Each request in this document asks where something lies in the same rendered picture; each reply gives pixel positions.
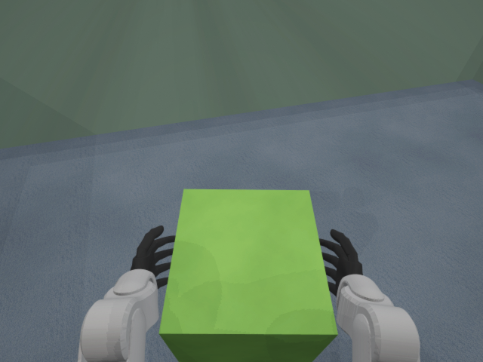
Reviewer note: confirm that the carton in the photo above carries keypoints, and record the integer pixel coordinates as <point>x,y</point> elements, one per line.
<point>247,281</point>

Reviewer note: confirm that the robot left forearm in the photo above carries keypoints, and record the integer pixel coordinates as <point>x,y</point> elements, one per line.
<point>114,328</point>

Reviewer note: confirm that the robot right hand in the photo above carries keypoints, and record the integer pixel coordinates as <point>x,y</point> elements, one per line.
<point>346,264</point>

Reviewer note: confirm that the robot left hand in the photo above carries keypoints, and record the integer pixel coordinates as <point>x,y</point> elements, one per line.
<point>146,257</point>

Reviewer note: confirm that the robot right forearm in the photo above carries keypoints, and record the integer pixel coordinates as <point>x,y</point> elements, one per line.
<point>380,332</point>

